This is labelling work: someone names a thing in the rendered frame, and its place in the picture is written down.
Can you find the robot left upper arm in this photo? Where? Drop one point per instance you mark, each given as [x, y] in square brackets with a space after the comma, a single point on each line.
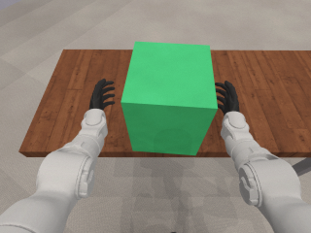
[64, 179]

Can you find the carton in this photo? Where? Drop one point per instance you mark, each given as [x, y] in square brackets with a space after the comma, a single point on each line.
[169, 98]

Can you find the robot left hand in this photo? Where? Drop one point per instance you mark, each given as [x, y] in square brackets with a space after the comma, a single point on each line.
[97, 97]

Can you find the robot right hand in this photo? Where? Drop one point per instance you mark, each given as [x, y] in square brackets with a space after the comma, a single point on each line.
[229, 99]

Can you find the robot right upper arm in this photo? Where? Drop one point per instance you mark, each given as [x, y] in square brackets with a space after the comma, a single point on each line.
[272, 187]

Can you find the left robot forearm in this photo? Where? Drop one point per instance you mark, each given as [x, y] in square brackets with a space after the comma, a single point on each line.
[90, 140]

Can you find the table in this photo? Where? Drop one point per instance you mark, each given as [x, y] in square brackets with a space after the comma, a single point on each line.
[273, 89]

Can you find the right robot forearm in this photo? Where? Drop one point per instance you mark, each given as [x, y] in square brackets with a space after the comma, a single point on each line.
[240, 144]

